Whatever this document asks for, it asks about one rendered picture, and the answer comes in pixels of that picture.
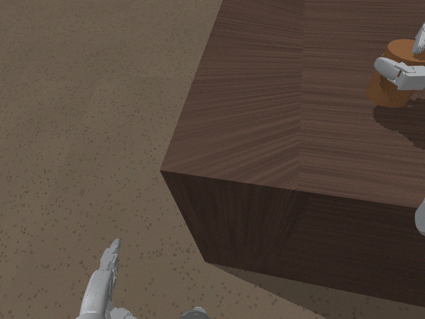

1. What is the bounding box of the left robot hand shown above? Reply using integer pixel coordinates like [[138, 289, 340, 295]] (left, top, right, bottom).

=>
[[79, 239, 137, 319]]

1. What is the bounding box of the can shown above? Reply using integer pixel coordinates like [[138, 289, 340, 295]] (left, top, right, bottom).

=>
[[365, 39, 425, 108]]

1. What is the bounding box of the right robot hand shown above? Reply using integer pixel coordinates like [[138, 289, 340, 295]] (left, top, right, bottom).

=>
[[374, 22, 425, 90]]

